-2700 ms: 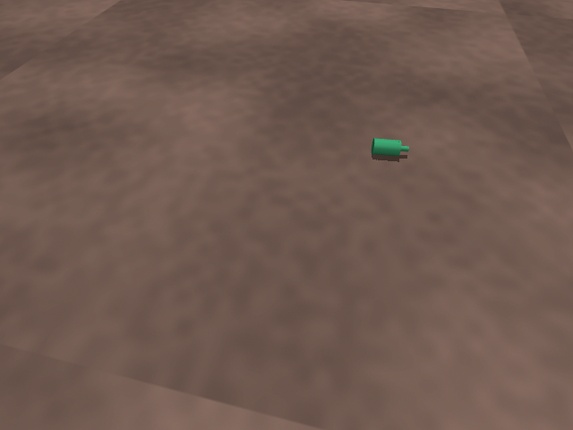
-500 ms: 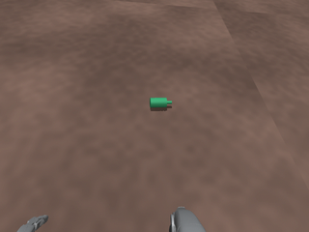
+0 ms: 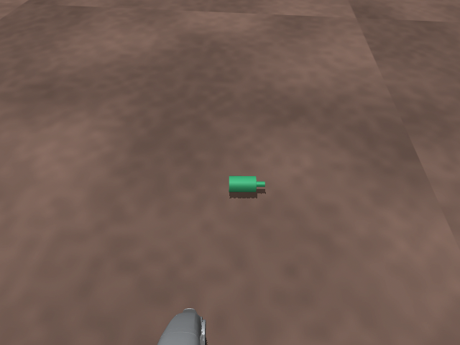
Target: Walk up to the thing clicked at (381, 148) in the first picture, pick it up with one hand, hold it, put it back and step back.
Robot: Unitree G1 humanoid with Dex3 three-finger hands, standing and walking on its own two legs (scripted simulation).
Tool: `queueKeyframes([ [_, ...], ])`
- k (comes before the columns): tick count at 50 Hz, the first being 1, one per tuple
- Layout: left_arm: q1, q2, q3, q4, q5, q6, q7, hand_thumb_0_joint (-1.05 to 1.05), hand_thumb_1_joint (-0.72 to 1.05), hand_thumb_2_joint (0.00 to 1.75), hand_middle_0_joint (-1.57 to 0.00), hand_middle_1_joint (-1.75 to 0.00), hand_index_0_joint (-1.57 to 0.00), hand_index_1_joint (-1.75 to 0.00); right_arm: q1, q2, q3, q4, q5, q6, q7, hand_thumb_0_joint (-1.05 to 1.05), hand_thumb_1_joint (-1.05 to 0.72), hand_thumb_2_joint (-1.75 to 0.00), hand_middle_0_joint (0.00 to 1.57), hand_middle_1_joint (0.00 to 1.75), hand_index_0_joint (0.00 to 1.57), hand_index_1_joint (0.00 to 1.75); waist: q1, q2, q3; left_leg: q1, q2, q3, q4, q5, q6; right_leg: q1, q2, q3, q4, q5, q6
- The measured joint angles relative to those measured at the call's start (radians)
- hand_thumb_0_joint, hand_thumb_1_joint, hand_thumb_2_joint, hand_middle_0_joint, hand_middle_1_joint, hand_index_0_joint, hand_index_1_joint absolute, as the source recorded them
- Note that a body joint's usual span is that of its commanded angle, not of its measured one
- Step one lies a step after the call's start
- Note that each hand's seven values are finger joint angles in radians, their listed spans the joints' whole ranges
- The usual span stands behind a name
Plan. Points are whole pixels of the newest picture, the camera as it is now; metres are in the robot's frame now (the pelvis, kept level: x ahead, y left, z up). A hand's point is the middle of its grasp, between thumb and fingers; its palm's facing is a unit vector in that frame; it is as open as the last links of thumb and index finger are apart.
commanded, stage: walk up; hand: left
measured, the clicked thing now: (246, 184) +0.96 -0.03 -0.73
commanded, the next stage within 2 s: none
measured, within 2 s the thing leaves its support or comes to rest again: neither
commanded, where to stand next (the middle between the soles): +0.64 -0.22 m, yaw +5 degrees
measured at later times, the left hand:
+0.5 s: hand (149, 263) +0.29 +0.21 -0.14, palm faces -0.06 -0.94 -0.34, open 7.4 cm
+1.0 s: hand (207, 231) +0.38 +0.09 -0.14, palm faces +0.05 -0.93 -0.35, open 7.4 cm
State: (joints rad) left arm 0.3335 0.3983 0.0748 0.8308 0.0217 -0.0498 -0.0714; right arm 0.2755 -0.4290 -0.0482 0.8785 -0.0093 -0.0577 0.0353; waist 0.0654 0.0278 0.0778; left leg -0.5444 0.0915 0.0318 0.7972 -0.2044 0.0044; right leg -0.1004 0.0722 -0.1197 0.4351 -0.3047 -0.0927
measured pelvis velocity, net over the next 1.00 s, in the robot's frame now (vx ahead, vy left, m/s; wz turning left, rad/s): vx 0.36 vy -0.18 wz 0.03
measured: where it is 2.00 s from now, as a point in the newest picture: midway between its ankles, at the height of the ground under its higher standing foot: (293, 255)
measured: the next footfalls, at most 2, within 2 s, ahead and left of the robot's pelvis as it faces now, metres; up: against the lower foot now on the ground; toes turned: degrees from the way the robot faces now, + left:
left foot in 0.12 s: +0.21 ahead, +0.10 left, +0.00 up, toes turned +6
right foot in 0.56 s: +0.36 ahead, -0.26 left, +0.00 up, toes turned -6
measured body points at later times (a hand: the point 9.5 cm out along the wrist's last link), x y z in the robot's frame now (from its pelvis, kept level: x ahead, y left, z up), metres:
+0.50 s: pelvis +0.20 -0.07 -0.01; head +0.20 -0.06 +0.44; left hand +0.29 +0.26 -0.11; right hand +0.23 -0.41 -0.10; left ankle +0.17 +0.10 -0.74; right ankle +0.32 -0.25 -0.71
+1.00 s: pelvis +0.36 -0.18 +0.00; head +0.39 -0.17 +0.44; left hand +0.38 +0.14 -0.12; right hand +0.46 -0.49 -0.11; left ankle +0.47 -0.06 -0.71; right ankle +0.32 -0.25 -0.74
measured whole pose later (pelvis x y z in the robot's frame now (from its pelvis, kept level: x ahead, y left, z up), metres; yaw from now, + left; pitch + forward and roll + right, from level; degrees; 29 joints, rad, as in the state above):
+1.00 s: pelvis +0.36 -0.18 +0.00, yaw +2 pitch -3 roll -1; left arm 0.37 0.40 0.06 0.81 0.02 -0.06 -0.04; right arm 0.27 -0.39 -0.04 0.89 -0.01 -0.04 0.04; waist 0.07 0.00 0.10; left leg -0.48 0.04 0.04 0.73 -0.23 0.02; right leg -0.10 0.04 -0.16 0.49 -0.35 -0.07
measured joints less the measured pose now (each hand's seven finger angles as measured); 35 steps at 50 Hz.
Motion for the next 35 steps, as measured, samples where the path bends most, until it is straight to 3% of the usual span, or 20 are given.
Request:
queueKeyframes([
  [6, 0.051, 0.023, -0.001, -0.003, 0.004, 0.016, 0.002, 0.01, 0.9, 0.9, -0.21, -0.3, -0.2, -0.3, -0.011, 0.018, -0.001, -0.011, -0.001, -0.011, -0.004, 0.0, -0.91, -0.9, 0.21, 0.3, 0.2, 0.3, 0.018, -0.053, 0.006, 0.119, -0.048, 0.061, -0.206, 0.048, 0.04, 0.053, 0.004, -0.014, 0.095, -0.148, 0.004],
  [8, 0.053, 0.022, -0.002, 0.008, -0.004, 0.029, 0.012, 0.01, 0.9, 0.9, -0.21, -0.3, -0.2, -0.3, -0.025, 0.026, -0.004, -0.031, -0.015, -0.028, -0.014, 0.0, -0.91, -0.9, 0.21, 0.3, 0.2, 0.3, 0.01, -0.096, 0.021, 0.137, -0.078, 0.084, -0.176, 0.039, 0.05, -0.006, -0.039, 0.008, 0.288, -0.19, 0.022],
  [11, 0.043, 0.001, -0.02, 0.022, -0.003, 0.051, 0.017, 0.01, 0.91, 0.9, -0.21, -0.3, -0.2, -0.3, -0.031, 0.025, -0.005, -0.067, -0.005, -0.041, -0.028, 0.0, -0.91, -0.9, 0.21, 0.3, 0.2, 0.3, -0.024, -0.086, 0.027, 0.17, -0.062, 0.085, -0.135, -0.034, 0.055, -0.172, -0.022, 0.089, 0.642, -0.194, 0.055],
  [14, 0.021, 0.017, -0.022, 0.02, -0.003, 0.049, 0.007, 0.01, 0.91, 0.9, -0.21, -0.3, -0.2, -0.3, -0.01, 0.041, 0.006, -0.071, 0.01, -0.044, -0.036, 0.0, -0.91, -0.9, 0.21, 0.3, 0.2, 0.3, -0.048, -0.105, 0.02, 0.254, -0.055, 0.085, -0.2, -0.037, 0.033, -0.302, -0.057, 0.155, 0.743, -0.116, 0.063],
  [18, -0.022, 0.045, -0.001, -0.006, -0.009, 0.043, -0.01, 0.01, 0.91, 0.9, -0.21, -0.3, -0.2, -0.3, 0.04, 0.041, 0.018, -0.051, 0.007, -0.052, -0.027, 0.0, -0.9, -0.9, 0.21, 0.3, 0.2, 0.31, -0.056, -0.121, 0.013, 0.336, -0.039, 0.076, -0.262, -0.046, 0.008, -0.408, -0.141, 0.193, 0.645, -0.02, 0.08],
  [22, -0.059, 0.056, 0.014, -0.007, -0.009, 0.049, -0.034, 0.0, 0.91, 0.9, -0.2, -0.3, -0.2, -0.3, 0.071, 0.018, 0.013, -0.029, -0.003, -0.051, -0.015, 0.0, -0.9, -0.9, 0.21, 0.3, 0.21, 0.31, -0.06, -0.111, 0.006, 0.389, -0.014, 0.078, -0.291, -0.076, -0.01, -0.429, -0.206, 0.176, 0.425, 0.067, 0.093],
  [25, -0.076, 0.058, 0.019, 0.008, -0.006, 0.052, -0.045, 0.0, 0.91, 0.9, -0.2, -0.3, -0.2, -0.3, 0.084, -0.007, 0.004, -0.018, -0.006, -0.048, -0.01, 0.0, -0.9, -0.9, 0.21, 0.3, 0.21, 0.31, -0.074, -0.095, -0.006, 0.411, 0.002, 0.078, -0.287, -0.112, -0.029, -0.396, -0.221, 0.158, 0.28, 0.113, 0.089],
  [28, -0.08, 0.062, 0.022, 0.025, 0.0, 0.046, -0.046, 0.0, 0.91, 0.9, -0.2, -0.3, -0.2, -0.3, 0.096, -0.03, -0.007, -0.005, -0.006, -0.035, -0.011, 0.0, -0.9, -0.9, 0.21, 0.3, 0.21, 0.31, -0.083, -0.076, -0.03, 0.418, 0.027, 0.074, -0.241, -0.176, -0.044, -0.326, -0.206, 0.117, 0.196, 0.118, 0.083],
  [29, -0.088, 0.052, 0.026, 0.034, 0.003, 0.039, -0.041, 0.0, 0.91, 0.9, -0.2, -0.3, -0.2, -0.3, 0.094, -0.043, -0.012, 0.002, -0.008, -0.028, -0.014, 0.0, -0.9, -0.9, 0.21, 0.3, 0.21, 0.31, -0.082, -0.048, -0.029, 0.413, 0.055, 0.065, -0.204, -0.209, -0.035, -0.318, -0.184, 0.102, 0.209, 0.116, 0.097],
  [30, -0.097, 0.039, 0.026, 0.038, 0.006, 0.031, -0.037, 0.0, 0.91, 0.9, -0.2, -0.3, -0.2, -0.3, 0.089, -0.054, -0.018, 0.01, -0.009, -0.02, -0.019, 0.0, -0.9, -0.9, 0.21, 0.3, 0.21, 0.31, -0.085, -0.008, -0.019, 0.394, 0.088, 0.039, -0.139, -0.23, -0.004, -0.308, -0.159, 0.075, 0.234, 0.091, 0.101],
  [31, -0.103, 0.031, 0.023, 0.031, 0.01, 0.018, -0.031, 0.0, 0.91, 0.9, -0.2, -0.3, -0.2, -0.3, 0.086, -0.056, -0.021, 0.017, -0.007, -0.011, -0.025, 0.01, -0.9, -0.9, 0.21, 0.3, 0.2, 0.31, -0.083, 0.009, -0.012, 0.353, 0.086, -0.005, -0.032, -0.249, 0.014, -0.304, -0.149, 0.058, 0.26, 0.062, 0.099],
  [35, -0.085, -0.004, 0.003, 0.005, -0.006, -0.004, -0.005, 0.0, 0.91, 0.9, -0.21, -0.3, -0.2, -0.3, 0.049, -0.042, -0.006, 0.044, 0.01, 0.009, -0.033, 0.01, -0.91, -0.9, 0.21, 0.3, 0.2, 0.3, -0.038, 0.007, -0.001, 0.178, -0.027, -0.05, 0.32, -0.245, 0.035, -0.245, -0.145, 0.06, 0.216, 0.038, 0.075],
])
